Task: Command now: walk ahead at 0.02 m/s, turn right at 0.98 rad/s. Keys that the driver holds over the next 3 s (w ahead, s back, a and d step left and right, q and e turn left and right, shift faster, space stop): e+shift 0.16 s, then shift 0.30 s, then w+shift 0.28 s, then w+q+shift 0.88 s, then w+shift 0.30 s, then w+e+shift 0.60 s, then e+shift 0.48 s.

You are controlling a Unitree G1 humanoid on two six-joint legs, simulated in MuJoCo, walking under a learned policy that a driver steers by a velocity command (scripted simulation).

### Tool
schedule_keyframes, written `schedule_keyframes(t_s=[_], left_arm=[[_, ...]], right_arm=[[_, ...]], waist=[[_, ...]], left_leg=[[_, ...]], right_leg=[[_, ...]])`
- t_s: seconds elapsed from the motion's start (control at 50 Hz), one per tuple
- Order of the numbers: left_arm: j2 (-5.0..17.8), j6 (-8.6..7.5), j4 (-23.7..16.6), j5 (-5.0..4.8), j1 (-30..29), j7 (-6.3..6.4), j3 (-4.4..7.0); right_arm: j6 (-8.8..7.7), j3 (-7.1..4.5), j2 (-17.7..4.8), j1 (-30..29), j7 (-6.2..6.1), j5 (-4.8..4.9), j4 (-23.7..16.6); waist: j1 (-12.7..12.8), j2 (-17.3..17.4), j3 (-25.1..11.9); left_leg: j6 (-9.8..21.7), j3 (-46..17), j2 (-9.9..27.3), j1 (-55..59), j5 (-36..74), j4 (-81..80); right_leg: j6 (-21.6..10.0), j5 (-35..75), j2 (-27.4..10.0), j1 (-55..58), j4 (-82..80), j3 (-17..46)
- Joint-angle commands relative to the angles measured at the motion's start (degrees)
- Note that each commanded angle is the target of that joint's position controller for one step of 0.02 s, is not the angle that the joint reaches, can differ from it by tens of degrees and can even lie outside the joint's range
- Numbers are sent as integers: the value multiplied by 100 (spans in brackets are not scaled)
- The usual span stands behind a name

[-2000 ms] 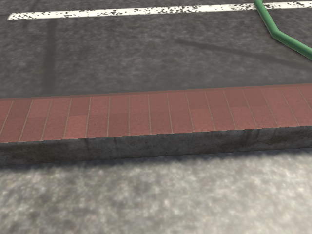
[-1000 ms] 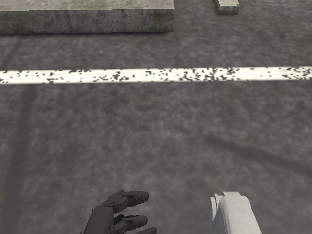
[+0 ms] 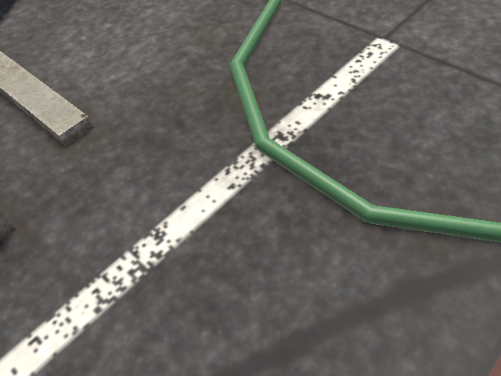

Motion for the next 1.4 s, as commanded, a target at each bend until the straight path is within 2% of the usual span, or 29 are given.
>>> schedule_keyframes(t_s=[0.02, 0.14, 0.3, 0.32, 0.34, 0.36, 0.38, 0.4, 0.48, 0.52, 0.56, 0.68, 0.7, 0.72, 0.74, 0.76, 0.84, 0.96, 1.04, 1.08, 1.14, 1.16, 1.18, 1.2, 1.22, 1.24, 1.26, 1.32, 1.4], left_arm=[[1032, -170, -649, -76, -638, 106, 306], [957, -88, -617, -109, -272, 241, 305], [818, 30, -630, -109, -420, 156, 196], [735, 42, -601, -120, -341, 166, 169], [470, 40, -598, -45, -129, 171, 90], [552, -18, -758, -105, -66, 160, 121], [1019, -98, -729, -22, -300, 168, 258], [1168, -106, -610, -78, -348, 148, 328], [331, -5, -332, -45, -91, 100, 60], [308, -93, -431, -109, -324, 7, -11], [320, -225, -512, -161, -648, -35, -40], [193, -595, 95, -200, 362, -54, -26], [251, -626, 260, -215, 958, -31, 6], [615, -662, 380, -139, 1818, 10, 87], [1216, -696, 331, -77, 1857, -61, 242], [1028, -785, 366, -81, 1815, -79, 221], [365, -894, 286, 19, 1060, -117, -43], [244, -976, 758, 116, 1212, -14, -136], [429, -908, 1055, 77, 1486, 61, -139], [793, -823, 1124, 68, 1529, 144, -78], [1271, -583, 1011, 91, 1056, 285, 67], [1332, -590, 851, 61, 717, 248, 95], [835, -747, 740, 71, 620, 200, -27], [-166, -1046, 287, -55, 1296, 61, -350], [387, -1325, 45, -145, 436, -11, -308], [501, -1396, -222, -331, -120, -13, -271], [416, -1395, -217, -256, -153, 13, -290], [393, -1108, -47, -40, 307, 20, -226], [259, -1006, -469, 224, -835, 69, -286]], right_arm=[[-97, -163, -529, -79, -72, -94, -393], [-140, 7, -88, -410, 21, 37, -519], [-208, 27, -213, 81, 248, 123, -382], [-215, 4, -286, 206, 262, 68, -352], [-206, -43, -574, 310, 254, -65, -398], [-158, -117, -949, 244, 230, -160, -340], [-194, -80, -707, 153, 198, -152, -459], [-181, -27, -518, -12, 140, -78, -540], [-91, 165, -124, 60, 48, 95, -478], [-47, 37, -538, 643, 69, 187, -343], [-82, 15, -660, 817, 69, 170, -349], [-225, 66, -618, 732, 212, 315, -372], [-290, 170, -308, 518, 251, 268, -477], [-402, 362, 291, 68, 324, 176, -728], [-600, 358, 192, -70, 374, 303, -1038], [-682, 314, -44, -274, 378, 460, -1102], [-559, 216, -214, 191, 463, 304, -767], [-399, 249, -64, -226, 544, 294, -729], [-489, 348, 181, -873, 777, 338, -934], [-512, 315, 94, -1032, 820, 352, -1099], [-347, 23, -573, 656, 747, 418, -913], [-282, -218, -1096, 2147, 680, 374, -520], [-163, -256, -1200, 2728, 530, 331, -250], [-248, -258, -1515, 2153, 491, 197, -514], [-303, -178, -1028, 2330, 454, 165, -592], [-394, -134, -852, 2437, 448, 99, -525], [-467, -69, -683, 2067, 489, 116, -533], [-482, 35, -389, 1134, 410, 128, -741], [-498, 82, -392, 1173, 192, 252, -582]], waist=[[-193, -1090, -798], [11, -1065, -986], [15, -1320, -1057], [-27, -1143, -1021], [86, -210, -1125], [331, 1416, -705], [94, 1284, -643], [107, 777, -599], [126, 339, -698], [-198, 990, -617], [-322, 989, -378], [228, 445, -63], [512, 168, -285], [889, -971, -571], [773, -1494, -351], [813, -1012, -9], [339, -809, 197], [359, -748, 609], [540, -577, 866], [390, -916, 627], [-790, -1659, -428], [-1458, -1381, -1123], [-1434, -259, -1155], [-313, 1594, -1780], [-883, 639, -2255], [-745, 86, -1384], [-275, -839, -728], [467, -467, 54], [215, -219, 525]], left_leg=[[-6, -583, -116, -822, 580, 787], [-146, -710, -578, -406, 819, -682], [95, -488, -460, 1431, 964, -2980], [232, -559, -234, 1940, 1486, -3485], [569, -1435, 726, 2541, 2056, -3765], [1540, -2669, 1691, 2441, 3123, -4089], [2071, -3275, 2163, 2131, 2928, -4215], [1926, -2785, 1875, 2072, 2617, -4150], [1342, -1513, 891, 2234, 1141, -4258], [1315, -1775, 877, 2549, -741, -4696], [1349, -1905, 1023, 2337, -1059, -4863], [1254, -1420, 899, 878, -812, -4160], [1035, -1175, 682, 82, -600, -3399], [617, -463, 93, -1120, -363, -1275], [564, -294, -112, -2813, -357, -163], [604, -774, 229, -3512, -18, 701], [452, -1206, 235, -3135, 1556, 1061], [294, -445, 41, -2181, 3112, 290], [706, 340, -84, -1431, 3271, -1109], [962, 877, -461, -798, 2743, -1452], [1319, 1042, -874, 912, 1519, -1399], [1563, 658, -896, 2911, 1828, -2050], [1691, -519, -382, 4702, 1481, -2077], [2948, -4086, 1008, 6211, -389, -2959], [2787, -5199, 1138, 6086, -1649, -4137], [2461, -4869, 1085, 5280, -1405, -4510], [2274, -4298, 911, 4081, -794, -4567], [2213, -3067, 124, 1846, 116, -4759], [1912, -1975, -497, 101, 1590, -4792]], right_leg=[[-891, 974, -1155, 759, -1633, 1894], [-877, 1062, -744, 1004, -1358, 2262], [-793, 1482, -613, 863, -932, 2819], [-595, 1025, -415, 590, -759, 2693], [-289, -241, 61, 20, 138, 2152], [107, -1823, 984, -968, 1075, 964], [378, -2117, 655, -1201, 2409, 964], [459, -1758, 569, -1223, 3050, 994], [680, -777, 406, -1034, 2953, 543], [658, -790, 254, -1249, 2272, -156], [514, -935, 104, -919, 1341, -271], [-87, 106, 265, 1632, -1448, -734], [-193, -6, -75, 2654, -1423, -293], [-469, -1143, -1259, 3631, -1952, 1420], [-1342, -2865, -2306, 3815, -2385, 3585], [-1534, -3403, -2528, 3613, -2582, 3867], [-723, -1357, -1633, 2723, -2619, 1498], [-235, 763, -1126, 1761, -3184, -638], [149, 2271, -1133, 2123, -3239, -1367], [241, 5503, -1255, 2634, -2653, -1540], [156, 9083, -1587, 3108, -149, -1512], [75, 8692, -1408, 2320, 1553, -1453], [152, 3131, -684, 215, 3774, -1188], [340, -1586, 407, -2374, 5994, -148], [4, -971, 203, -2781, 5942, 900], [-89, -681, 34, -2898, 5590, 790], [-88, -379, -220, -2604, 4992, 726], [227, -181, -583, -1833, 4204, 614], [632, 1049, -443, -896, 2074, -15]])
